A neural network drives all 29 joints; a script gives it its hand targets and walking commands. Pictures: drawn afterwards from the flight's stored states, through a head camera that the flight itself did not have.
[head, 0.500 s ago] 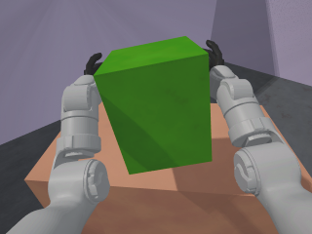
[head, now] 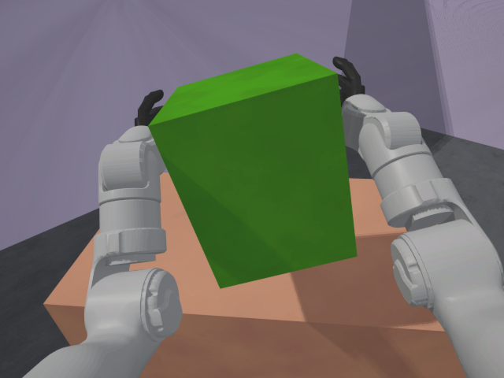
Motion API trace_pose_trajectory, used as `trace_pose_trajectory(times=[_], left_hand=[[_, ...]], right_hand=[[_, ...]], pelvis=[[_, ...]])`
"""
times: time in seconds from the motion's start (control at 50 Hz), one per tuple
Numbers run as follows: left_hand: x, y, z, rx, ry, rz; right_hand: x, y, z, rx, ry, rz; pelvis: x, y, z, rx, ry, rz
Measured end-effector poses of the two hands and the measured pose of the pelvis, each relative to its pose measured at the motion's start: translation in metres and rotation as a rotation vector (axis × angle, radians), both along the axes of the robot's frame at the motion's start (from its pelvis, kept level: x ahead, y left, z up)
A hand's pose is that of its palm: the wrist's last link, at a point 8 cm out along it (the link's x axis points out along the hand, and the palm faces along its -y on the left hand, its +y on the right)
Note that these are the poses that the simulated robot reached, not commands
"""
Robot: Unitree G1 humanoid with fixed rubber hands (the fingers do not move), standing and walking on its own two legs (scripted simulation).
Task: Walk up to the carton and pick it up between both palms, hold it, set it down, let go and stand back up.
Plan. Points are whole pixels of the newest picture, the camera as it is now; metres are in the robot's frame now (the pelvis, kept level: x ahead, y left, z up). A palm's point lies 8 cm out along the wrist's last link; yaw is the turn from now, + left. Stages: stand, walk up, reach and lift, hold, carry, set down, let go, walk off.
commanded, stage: hold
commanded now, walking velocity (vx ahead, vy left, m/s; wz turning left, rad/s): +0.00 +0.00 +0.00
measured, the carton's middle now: (260, 165) +0.36 -0.02 +0.25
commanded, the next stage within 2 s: none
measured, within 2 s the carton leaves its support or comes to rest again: neither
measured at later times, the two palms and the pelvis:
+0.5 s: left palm (145, 121) +0.36 +0.14 +0.33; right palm (359, 96) +0.36 -0.15 +0.35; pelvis -0.01 -0.01 +0.00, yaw +2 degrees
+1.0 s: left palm (139, 117) +0.37 +0.15 +0.33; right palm (350, 92) +0.37 -0.14 +0.35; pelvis +0.00 -0.01 +0.00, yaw +3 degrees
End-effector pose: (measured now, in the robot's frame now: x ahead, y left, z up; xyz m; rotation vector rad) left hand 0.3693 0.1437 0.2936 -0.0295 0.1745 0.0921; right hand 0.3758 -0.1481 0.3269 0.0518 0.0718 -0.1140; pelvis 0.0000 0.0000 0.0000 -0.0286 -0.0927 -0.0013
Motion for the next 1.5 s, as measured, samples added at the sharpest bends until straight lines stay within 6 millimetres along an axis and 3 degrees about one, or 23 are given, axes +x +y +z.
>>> trace_pose_trajectory(times=[0.32, 0.78, 1.22, 1.5], left_hand=[[-0.002, -0.003, 0.031, 0.017, -0.009, -0.029], [-0.006, 0.002, 0.041, -0.010, -0.003, -0.008], [-0.002, 0.004, 0.022, 0.004, -0.008, -0.017], [-0.005, 0.002, 0.029, -0.010, -0.011, -0.008]], right_hand=[[-0.010, -0.005, 0.016, 0.021, 0.008, -0.024], [-0.009, 0.001, 0.030, 0.007, 0.024, -0.008], [-0.006, 0.003, 0.020, 0.009, 0.028, -0.011], [-0.009, 0.001, 0.025, 0.013, 0.028, -0.010]], pelvis=[[-0.005, -0.005, 0.001, 0.005, 0.008, 0.032], [-0.010, -0.016, 0.000, 0.007, 0.039, 0.051], [-0.003, -0.007, 0.000, -0.001, 0.030, 0.049], [-0.004, -0.008, 0.000, 0.001, 0.033, 0.048]])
